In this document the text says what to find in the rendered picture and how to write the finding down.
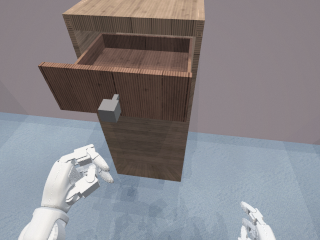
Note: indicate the left robot forearm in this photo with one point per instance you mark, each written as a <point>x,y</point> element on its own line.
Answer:
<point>47,224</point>

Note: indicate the drawer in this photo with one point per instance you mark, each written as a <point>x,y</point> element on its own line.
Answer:
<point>151,74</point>

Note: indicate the left robot hand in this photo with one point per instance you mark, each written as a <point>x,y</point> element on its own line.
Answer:
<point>58,191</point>

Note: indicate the right robot hand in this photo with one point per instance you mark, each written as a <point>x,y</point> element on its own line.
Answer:
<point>257,228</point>

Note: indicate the cabinet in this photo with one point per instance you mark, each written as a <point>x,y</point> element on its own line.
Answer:
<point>142,147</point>

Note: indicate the handle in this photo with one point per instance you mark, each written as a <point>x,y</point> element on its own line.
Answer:
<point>109,109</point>

